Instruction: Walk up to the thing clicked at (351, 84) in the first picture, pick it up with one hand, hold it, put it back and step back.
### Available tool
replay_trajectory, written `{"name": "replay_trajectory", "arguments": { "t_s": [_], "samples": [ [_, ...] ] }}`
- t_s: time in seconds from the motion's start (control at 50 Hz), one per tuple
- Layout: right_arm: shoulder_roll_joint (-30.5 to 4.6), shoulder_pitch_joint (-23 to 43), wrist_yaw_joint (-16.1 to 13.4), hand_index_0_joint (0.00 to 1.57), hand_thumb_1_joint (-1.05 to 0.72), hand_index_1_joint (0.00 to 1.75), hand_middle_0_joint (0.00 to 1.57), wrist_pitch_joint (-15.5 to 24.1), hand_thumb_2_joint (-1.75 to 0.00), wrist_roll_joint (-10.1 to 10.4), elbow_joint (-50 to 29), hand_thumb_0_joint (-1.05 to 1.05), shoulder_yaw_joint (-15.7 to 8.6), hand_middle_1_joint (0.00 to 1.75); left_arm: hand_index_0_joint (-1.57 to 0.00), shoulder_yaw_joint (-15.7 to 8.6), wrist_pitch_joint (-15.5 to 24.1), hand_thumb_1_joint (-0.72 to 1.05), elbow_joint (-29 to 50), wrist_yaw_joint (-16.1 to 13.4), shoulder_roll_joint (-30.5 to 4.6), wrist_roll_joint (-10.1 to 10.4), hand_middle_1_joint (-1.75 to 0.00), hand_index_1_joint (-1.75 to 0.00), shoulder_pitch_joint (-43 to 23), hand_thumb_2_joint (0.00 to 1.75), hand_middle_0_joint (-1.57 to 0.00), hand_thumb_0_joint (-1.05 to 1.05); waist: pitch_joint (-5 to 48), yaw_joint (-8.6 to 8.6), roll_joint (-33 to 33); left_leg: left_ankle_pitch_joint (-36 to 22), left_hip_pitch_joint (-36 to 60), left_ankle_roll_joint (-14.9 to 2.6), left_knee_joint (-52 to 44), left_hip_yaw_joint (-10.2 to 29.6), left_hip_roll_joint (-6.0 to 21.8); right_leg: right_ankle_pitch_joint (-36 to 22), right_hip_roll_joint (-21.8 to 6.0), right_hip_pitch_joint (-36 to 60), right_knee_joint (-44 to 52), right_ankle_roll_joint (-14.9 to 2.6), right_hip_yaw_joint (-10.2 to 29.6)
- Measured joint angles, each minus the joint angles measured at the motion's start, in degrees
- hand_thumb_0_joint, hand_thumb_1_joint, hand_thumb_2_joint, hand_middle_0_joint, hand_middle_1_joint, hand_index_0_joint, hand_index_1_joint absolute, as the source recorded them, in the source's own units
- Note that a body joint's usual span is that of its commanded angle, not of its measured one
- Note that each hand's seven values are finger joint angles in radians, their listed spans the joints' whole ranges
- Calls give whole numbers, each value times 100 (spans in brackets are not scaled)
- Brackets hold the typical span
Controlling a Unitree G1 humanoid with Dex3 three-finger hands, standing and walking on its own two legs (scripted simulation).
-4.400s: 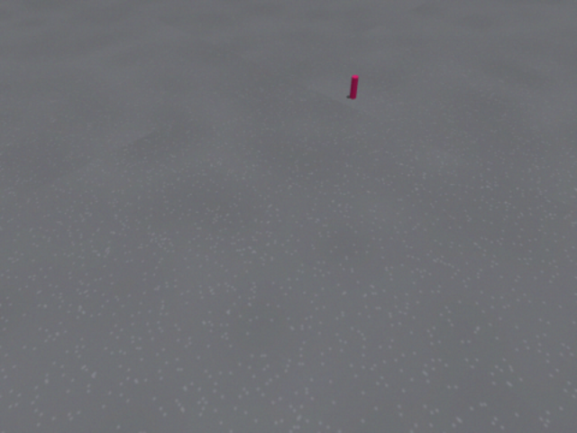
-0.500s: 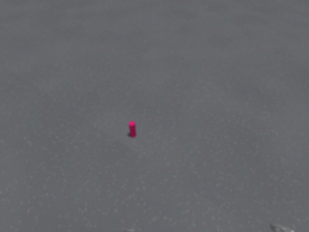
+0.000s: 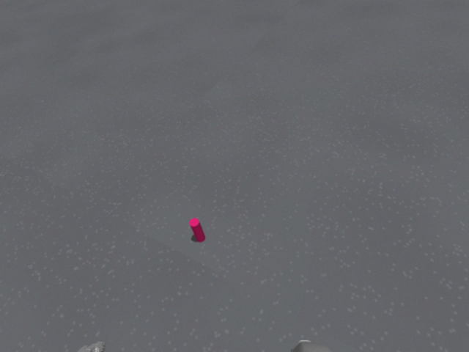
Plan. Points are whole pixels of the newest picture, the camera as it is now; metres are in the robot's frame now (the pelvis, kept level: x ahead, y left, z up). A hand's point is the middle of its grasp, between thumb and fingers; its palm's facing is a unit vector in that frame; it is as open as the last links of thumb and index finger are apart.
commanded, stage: walk up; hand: left
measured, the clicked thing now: (197, 230) +0.73 +0.26 -0.68
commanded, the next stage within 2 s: none
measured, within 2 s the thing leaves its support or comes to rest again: neither
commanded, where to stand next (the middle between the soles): +0.37 +0.06 m, yaw +0 degrees
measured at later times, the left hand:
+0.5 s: hand out of the picture +0.15 +0.35 -0.15, palm faces +0.01 -0.93 -0.36, open 7.4 cm
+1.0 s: hand (113, 259) +0.35 +0.33 -0.13, palm faces -0.09 -0.91 -0.41, open 7.4 cm
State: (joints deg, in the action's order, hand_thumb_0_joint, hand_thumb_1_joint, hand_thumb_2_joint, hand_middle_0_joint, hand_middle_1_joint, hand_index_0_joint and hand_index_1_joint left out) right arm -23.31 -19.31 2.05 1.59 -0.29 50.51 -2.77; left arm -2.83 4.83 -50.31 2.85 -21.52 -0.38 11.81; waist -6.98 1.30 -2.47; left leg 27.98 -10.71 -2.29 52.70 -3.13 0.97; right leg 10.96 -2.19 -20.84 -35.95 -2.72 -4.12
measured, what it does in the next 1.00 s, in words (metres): walks ahead: left foot, then right foot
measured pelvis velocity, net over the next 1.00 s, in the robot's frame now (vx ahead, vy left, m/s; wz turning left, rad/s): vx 0.26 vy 0.06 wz -0.04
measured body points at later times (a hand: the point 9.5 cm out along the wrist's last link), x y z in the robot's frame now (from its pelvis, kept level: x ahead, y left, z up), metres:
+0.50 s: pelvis +0.14 +0.06 +0.00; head +0.14 +0.09 +0.45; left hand +0.15 +0.39 -0.13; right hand +0.21 -0.27 -0.09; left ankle +0.22 +0.18 -0.72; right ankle +0.10 -0.09 -0.71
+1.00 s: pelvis +0.26 +0.06 +0.00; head +0.29 +0.04 +0.45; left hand +0.36 +0.37 -0.10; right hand +0.29 -0.25 -0.13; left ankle +0.22 +0.18 -0.72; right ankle +0.36 -0.05 -0.72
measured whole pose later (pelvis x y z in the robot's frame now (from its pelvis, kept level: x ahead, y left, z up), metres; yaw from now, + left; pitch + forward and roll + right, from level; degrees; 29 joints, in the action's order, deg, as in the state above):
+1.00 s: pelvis +0.26 +0.06 +0.00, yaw -2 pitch -4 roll +1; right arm -22.8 -17.6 0.8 1.6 0.3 49.9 -2.4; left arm -2.6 2.8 -52.5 1.6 -21.6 -0.9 12.3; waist -8.4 1.4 -2.0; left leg 23.5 -8.8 -1.4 38.2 -6.9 2.6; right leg 9.3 -1.3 -20.6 -33.5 -1.6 -2.6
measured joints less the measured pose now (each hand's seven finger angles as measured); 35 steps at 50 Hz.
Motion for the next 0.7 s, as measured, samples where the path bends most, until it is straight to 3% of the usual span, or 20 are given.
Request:
{"name": "replay_trajectory", "arguments": {
  "t_s": [0.04,0.1,0.2,0.28,0.34,0.44,0.46,0.48,0.54,0.6,0.7],
  "samples": [
    [-7,68,11,21,-90,30,21,-29,-90,7,49,1,41,30,-21,34,12,90,67,-33,54,52,-30,-30,26,90,-20,1,30,-78,13,-124,-490,-21,742,137,-81,30,-25,206,160,-22,26],
    [-76,155,54,21,-90,30,21,-37,-90,34,41,1,26,30,-21,82,28,90,91,-71,113,76,-30,-30,159,90,-20,0,98,-126,-83,-645,-1062,-5,860,369,50,-53,33,571,588,9,2],
    [-185,215,139,21,-90,30,21,-84,-90,-20,55,1,-96,30,-21,82,30,90,67,-62,88,27,-30,-30,439,90,-20,0,204,-153,-195,-1403,-1649,182,365,671,302,-73,160,1010,1056,13,-46],
    [-216,164,202,20,-90,30,21,-137,-90,-102,168,1,-161,30,-21,14,5,90,60,-47,0,-14,-30,-30,613,90,-21,1,314,-169,-156,-1580,-1776,333,-414,552,456,45,171,1230,1217,34,-137],
    [-198,171,245,20,-90,30,21,-133,-90,-149,234,1,-162,30,-21,-40,-7,90,69,-33,-118,-34,-30,-30,719,90,-21,1,328,-223,-59,-1622,-1636,338,-1106,418,522,230,158,1307,1141,88,-163],
    [-153,206,257,20,-90,30,21,-15,-90,-152,252,1,-151,30,-21,-71,-97,90,12,-9,-324,-39,-30,-30,852,90,-20,1,390,-274,115,-1631,-1102,207,-1923,232,438,818,62,1289,578,261,-211],
    [-107,242,234,20,-90,30,21,32,-90,-156,247,1,-152,30,-21,-76,-132,90,-17,-18,-382,-47,-30,-30,859,90,-20,1,370,-272,261,-1812,-1050,197,-1902,165,333,1018,-65,1242,317,252,-163],
    [-54,283,205,20,-90,30,21,92,-90,-163,215,1,-144,30,-21,-85,-173,90,-56,-37,-426,-50,-30,-30,866,90,-20,1,332,-288,448,-1749,-998,173,-1799,27,214,1177,-219,1122,-79,125,-28],
    [17,313,138,21,-90,30,21,230,-90,-103,12,1,-96,30,-21,-28,-304,90,-233,-91,-362,-19,-30,-30,818,90,-20,1,310,-155,484,-1455,-895,74,-1625,-47,189,1522,30,410,-1785,2,391],
    [161,260,74,21,-90,30,21,264,-90,-40,-68,1,-6,30,-21,32,-308,90,-282,-76,-388,29,-30,-30,730,90,-20,1,251,-85,582,-1519,-504,51,-2042,-95,139,1139,135,-152,-2450,-2,595],
    [255,99,22,21,-90,30,21,295,-90,-3,-102,1,62,30,-21,1,-329,90,-262,-10,-387,64,-30,-30,660,90,-20,1,188,-66,682,-1574,66,-22,-2635,-223,-12,364,-47,-682,-2176,180,799]
  ]
}}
